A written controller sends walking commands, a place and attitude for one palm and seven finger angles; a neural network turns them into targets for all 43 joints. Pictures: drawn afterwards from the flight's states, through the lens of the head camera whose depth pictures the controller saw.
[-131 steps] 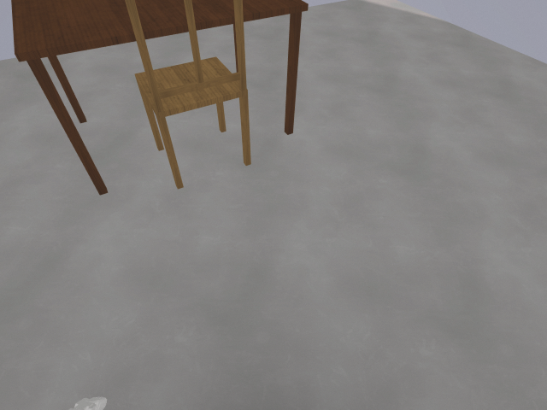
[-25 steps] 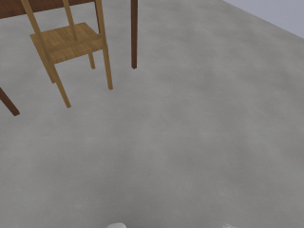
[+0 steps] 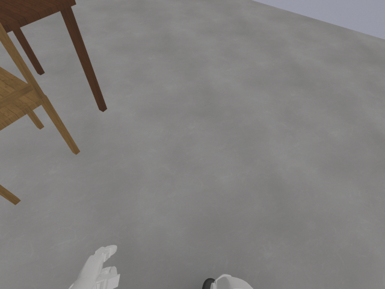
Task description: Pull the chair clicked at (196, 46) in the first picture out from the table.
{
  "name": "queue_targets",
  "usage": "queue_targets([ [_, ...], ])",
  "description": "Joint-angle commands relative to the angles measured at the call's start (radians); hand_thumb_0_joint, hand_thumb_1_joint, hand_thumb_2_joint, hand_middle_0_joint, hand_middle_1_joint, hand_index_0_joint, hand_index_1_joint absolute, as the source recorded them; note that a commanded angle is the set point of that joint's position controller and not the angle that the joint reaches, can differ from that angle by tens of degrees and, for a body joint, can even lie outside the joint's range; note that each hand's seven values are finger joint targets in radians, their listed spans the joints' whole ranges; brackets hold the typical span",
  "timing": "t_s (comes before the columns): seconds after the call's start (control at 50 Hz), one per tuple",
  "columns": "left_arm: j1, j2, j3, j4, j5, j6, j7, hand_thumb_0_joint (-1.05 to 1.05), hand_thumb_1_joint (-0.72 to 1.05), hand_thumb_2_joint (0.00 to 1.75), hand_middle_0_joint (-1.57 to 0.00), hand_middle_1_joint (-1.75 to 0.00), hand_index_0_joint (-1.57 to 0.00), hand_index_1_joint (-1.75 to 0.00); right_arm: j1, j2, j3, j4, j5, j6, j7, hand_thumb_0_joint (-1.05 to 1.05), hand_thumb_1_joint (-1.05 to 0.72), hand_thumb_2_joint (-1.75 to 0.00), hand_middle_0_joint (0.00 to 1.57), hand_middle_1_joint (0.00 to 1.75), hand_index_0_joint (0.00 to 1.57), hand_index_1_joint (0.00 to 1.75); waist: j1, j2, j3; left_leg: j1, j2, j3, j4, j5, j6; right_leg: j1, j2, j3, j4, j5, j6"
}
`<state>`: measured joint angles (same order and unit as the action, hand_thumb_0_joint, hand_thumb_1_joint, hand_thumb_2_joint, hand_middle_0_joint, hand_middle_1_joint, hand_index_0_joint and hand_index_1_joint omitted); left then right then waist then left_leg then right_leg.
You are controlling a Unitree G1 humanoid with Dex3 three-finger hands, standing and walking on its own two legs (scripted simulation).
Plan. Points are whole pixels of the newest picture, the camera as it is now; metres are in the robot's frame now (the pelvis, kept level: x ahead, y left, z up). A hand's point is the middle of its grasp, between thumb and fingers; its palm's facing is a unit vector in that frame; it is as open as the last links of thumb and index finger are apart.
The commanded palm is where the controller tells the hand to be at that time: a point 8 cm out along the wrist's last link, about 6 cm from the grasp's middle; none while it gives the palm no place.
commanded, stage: walk to a spot facing it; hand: left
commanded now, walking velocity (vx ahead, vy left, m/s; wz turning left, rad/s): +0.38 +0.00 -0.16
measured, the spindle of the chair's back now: out of the picture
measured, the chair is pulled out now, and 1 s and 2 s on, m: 0.00 0.00 0.00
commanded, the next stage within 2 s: turn to face it in 1.22 s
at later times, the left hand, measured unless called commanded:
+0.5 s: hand (94, 253) +0.23 +0.24 -0.17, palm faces -0.02 -0.99 -0.16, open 7.4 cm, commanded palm none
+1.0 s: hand (151, 134) +0.61 +0.13 -0.16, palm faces -0.20 -0.96 -0.19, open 7.4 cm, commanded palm none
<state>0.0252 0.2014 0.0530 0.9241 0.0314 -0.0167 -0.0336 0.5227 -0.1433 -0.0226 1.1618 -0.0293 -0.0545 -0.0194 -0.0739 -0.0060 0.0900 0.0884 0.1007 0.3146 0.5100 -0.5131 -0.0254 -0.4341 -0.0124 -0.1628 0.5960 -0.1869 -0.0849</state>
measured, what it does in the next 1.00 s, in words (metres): walks ahead: left foot, then right foot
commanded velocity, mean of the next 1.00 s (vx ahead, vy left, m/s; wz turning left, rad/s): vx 0.37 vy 0.00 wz -0.19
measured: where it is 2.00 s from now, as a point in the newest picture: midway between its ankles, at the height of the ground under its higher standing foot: (198, 180)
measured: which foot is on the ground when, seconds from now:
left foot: down 0.00-0.02, up 0.04-0.36, down 0.38-0.92, up 0.94-1.00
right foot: down 0.00-0.40, up 0.42-0.90, down 0.92-1.00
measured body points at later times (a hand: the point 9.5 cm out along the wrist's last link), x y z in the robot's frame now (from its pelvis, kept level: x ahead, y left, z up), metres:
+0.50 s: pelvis +0.24 +0.05 +0.01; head +0.25 +0.08 +0.46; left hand +0.23 +0.30 -0.16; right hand +0.29 -0.20 -0.12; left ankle +0.27 +0.14 -0.72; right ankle +0.13 -0.07 -0.63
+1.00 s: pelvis +0.47 -0.02 +0.00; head +0.49 -0.04 +0.45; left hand +0.62 +0.18 -0.14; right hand +0.31 -0.18 -0.16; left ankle +0.34 +0.13 -0.62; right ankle +0.53 -0.10 -0.72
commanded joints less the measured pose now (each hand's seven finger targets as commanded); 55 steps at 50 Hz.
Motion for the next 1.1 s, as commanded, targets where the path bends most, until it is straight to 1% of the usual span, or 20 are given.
queue_targets([
  [0.0,0.500,0.268,0.061,0.098,-0.022,-0.029,0.033,0.00,0.90,0.90,-0.20,-0.30,-0.20,-0.30,-0.084,-0.093,-0.023,-0.136,0.034,-0.029,0.000,0.00,-0.90,-0.90,0.20,0.30,0.20,0.30,0.221,-0.102,-0.299,-0.702,-0.041,-0.173,0.908,-0.073,0.021,0.734,-0.449,0.694,-0.235,0.243,-0.264],
  [0.02,0.429,0.258,0.060,0.076,-0.023,-0.034,0.036,0.00,0.90,0.90,-0.20,-0.30,-0.20,-0.30,-0.132,-0.103,-0.028,-0.146,0.025,-0.029,0.005,0.00,-0.90,-0.90,0.20,0.30,0.20,0.30,0.204,-0.131,-0.269,-0.734,0.007,-0.282,0.937,0.018,0.027,0.634,-0.411,0.649,-0.264,0.201,-0.230],
  [0.06,0.281,0.158,0.034,0.055,-0.023,-0.040,0.047,0.00,0.90,0.90,-0.20,-0.30,-0.20,-0.30,-0.178,-0.100,-0.035,-0.139,0.014,-0.011,0.008,0.00,-0.90,-0.90,0.20,0.30,0.20,0.30,0.120,0.010,-0.101,-0.701,0.077,-0.305,0.846,0.136,0.020,0.367,-0.329,0.452,-0.300,0.159,-0.166],
  [0.12,0.213,0.098,0.017,0.057,-0.010,-0.054,0.046,0.00,0.90,0.90,-0.20,-0.30,-0.20,-0.30,-0.069,-0.042,-0.029,-0.098,0.003,0.027,0.013,0.00,-0.90,-0.90,0.20,0.30,0.20,0.30,0.022,-0.059,-0.056,-0.570,0.088,-0.263,0.657,0.181,-0.005,0.122,-0.240,0.261,-0.361,0.111,-0.103],
  [0.28,0.284,0.123,0.030,0.093,-0.004,-0.053,0.035,0.00,0.90,0.90,-0.20,-0.30,-0.20,-0.30,-0.269,-0.054,-0.035,-0.178,0.005,-0.002,0.045,0.00,-0.90,-0.90,0.20,0.30,0.20,0.30,0.071,-0.142,-0.018,-0.502,0.035,-0.193,0.190,0.275,0.002,0.187,-0.209,0.251,-0.336,-0.054,-0.077],
  [0.34,0.287,0.130,0.032,0.099,-0.011,-0.044,0.033,0.00,0.90,0.90,-0.20,-0.30,-0.20,-0.30,-0.195,-0.108,-0.046,-0.153,0.003,-0.013,0.038,0.00,-0.90,-0.90,0.20,0.30,0.20,0.30,0.016,-0.042,-0.022,-0.256,-0.013,-0.145,0.050,0.298,0.013,0.118,-0.169,0.210,-0.189,-0.002,-0.040],
  [0.36,0.285,0.100,0.028,0.090,-0.011,-0.043,0.030,0.00,0.90,0.90,-0.20,-0.30,-0.20,-0.30,-0.060,-0.168,-0.062,-0.117,-0.002,-0.020,0.028,0.00,-0.90,-0.90,0.20,0.30,0.20,0.30,-0.040,0.103,-0.078,-0.094,0.047,-0.262,-0.036,0.217,0.041,0.049,-0.102,0.161,0.047,0.035,-0.009],
  [0.38,0.315,0.032,0.019,0.068,-0.023,-0.040,0.022,0.00,0.90,0.90,-0.20,-0.30,-0.20,-0.30,0.062,-0.289,-0.086,-0.093,-0.022,-0.025,0.021,0.00,-0.90,-0.90,0.20,0.30,0.20,0.30,-0.062,0.371,-0.144,0.042,0.318,-0.623,-0.206,0.116,0.135,-0.133,0.022,0.035,0.404,-0.239,0.049],
  [0.4,0.267,0.061,0.017,0.052,-0.013,-0.043,0.031,0.00,0.90,0.90,-0.20,-0.30,-0.20,-0.30,0.092,-0.282,-0.078,-0.070,-0.015,-0.020,0.009,0.00,-0.90,-0.90,0.20,0.30,0.20,0.30,-0.077,0.419,-0.154,0.037,0.389,-0.784,-0.316,0.091,0.146,-0.220,0.029,0.139,0.620,-0.365,0.046],
  [0.46,0.226,0.051,0.025,0.081,-0.005,-0.037,0.010,0.00,0.90,0.90,-0.20,-0.30,-0.20,-0.30,-0.124,-0.148,-0.039,-0.125,-0.002,-0.034,0.001,0.00,-0.90,-0.90,0.20,0.30,0.20,0.30,0.030,0.073,0.002,-0.194,0.307,-0.514,-0.315,0.218,0.136,-0.232,-0.098,0.182,0.689,-0.134,0.050],
  [0.54,0.292,0.009,0.022,0.111,0.001,-0.002,0.012,0.00,0.90,0.90,-0.20,-0.30,-0.20,-0.30,-0.119,-0.111,-0.032,-0.107,0.008,-0.052,-0.007,0.00,-0.90,-0.90,0.20,0.30,0.20,0.30,0.074,0.120,-0.045,-0.174,0.214,-0.255,-0.305,0.536,0.105,-0.188,-0.099,0.152,0.625,-0.037,0.085],
  [0.78,0.030,-0.031,0.012,0.022,-0.003,-0.005,0.005,0.00,0.90,0.90,-0.20,-0.30,-0.20,-0.30,0.020,-0.089,-0.036,-0.021,-0.001,-0.032,-0.010,0.00,-0.90,-0.90,0.20,0.30,0.20,0.30,0.026,0.128,0.075,-0.053,0.236,-0.097,-0.276,0.777,0.124,-0.157,-0.064,0.017,0.094,0.007,0.046],
  [0.84,0.222,0.006,0.026,0.076,0.001,-0.019,0.011,0.00,0.90,0.90,-0.20,-0.30,-0.20,-0.30,-0.026,-0.131,-0.044,-0.024,0.004,-0.025,-0.011,0.00,-0.90,-0.90,0.20,0.30,0.20,0.30,0.121,0.123,-0.037,-0.042,0.227,-0.051,-0.030,1.083,0.103,0.104,0.020,-0.039,0.038,-0.043,-0.004],
  [0.86,0.363,0.037,0.037,0.117,0.005,-0.026,0.017,0.00,0.90,0.90,-0.20,-0.30,-0.20,-0.30,-0.055,-0.139,-0.047,-0.032,0.009,-0.023,-0.007,0.00,-0.90,-0.90,0.20,0.30,0.20,0.30,0.192,0.092,-0.105,-0.118,0.190,-0.021,0.164,1.067,0.075,0.293,0.038,-0.046,-0.027,0.018,-0.017],
  [0.88,0.494,0.126,0.061,0.155,0.010,-0.038,0.027,0.00,0.90,0.90,-0.20,-0.30,-0.20,-0.30,-0.045,-0.109,-0.042,-0.044,0.022,-0.024,0.005,0.00,-0.90,-0.90,0.20,0.30,0.20,0.30,0.242,-0.027,-0.207,-0.342,0.133,-0.011,0.448,0.794,0.042,0.550,-0.114,0.141,-0.059,0.007,-0.069],
  [0.9,0.567,0.221,0.080,0.168,-0.003,-0.041,0.037,0.00,0.90,0.90,-0.20,-0.30,-0.20,-0.30,-0.027,-0.034,-0.031,-0.079,0.034,-0.030,0.006,0.00,-0.90,-0.90,0.20,0.30,0.20,0.30,0.224,-0.228,-0.294,-0.624,-0.035,-0.072,0.794,-0.004,-0.002,0.722,-0.394,0.628,-0.183,0.114,-0.205],
  [0.92,0.516,0.250,0.084,0.155,-0.025,-0.038,0.041,0.00,0.90,0.90,-0.20,-0.30,-0.20,-0.30,-0.098,-0.056,-0.033,-0.101,0.035,-0.023,0.006,0.00,-0.90,-0.90,0.20,0.30,0.20,0.30,0.216,-0.172,-0.274,-0.691,-0.012,-0.224,0.932,-0.035,0.021,0.629,-0.443,0.722,-0.310,-0.011,-0.239],
  [0.96,0.331,0.134,0.052,0.107,-0.024,-0.038,0.049,0.00,0.90,0.90,-0.20,-0.30,-0.20,-0.30,-0.178,-0.060,-0.044,-0.113,0.015,-0.015,0.008,0.00,-0.90,-0.90,0.20,0.30,0.20,0.30,0.141,-0.026,-0.089,-0.705,0.077,-0.303,0.905,0.154,0.030,0.335,-0.372,0.549,-0.361,-0.160,-0.156],
  [1.0,0.259,0.060,0.021,0.101,-0.013,-0.055,0.051,0.00,0.90,0.90,-0.20,-0.30,-0.20,-0.30,-0.124,-0.022,-0.035,-0.083,0.001,0.011,0.011,0.00,-0.90,-0.90,0.20,0.30,0.20,0.30,0.065,-0.028,-0.031,-0.615,0.096,-0.292,0.786,0.228,0.018,0.138,-0.289,0.367,-0.401,-0.092,-0.090],
  [1.08,0.295,0.045,0.018,0.116,-0.009,-0.072,0.048,0.00,0.90,0.90,-0.20,-0.30,-0.20,-0.30,-0.116,-0.012,-0.037,-0.091,-0.001,0.031,0.021,0.00,-0.90,-0.90,0.20,0.30,0.20,0.30,0.042,-0.048,-0.052,-0.619,0.088,-0.263,0.621,0.281,-0.010,0.143,-0.229,0.244,-0.405,0.052,-0.079],
])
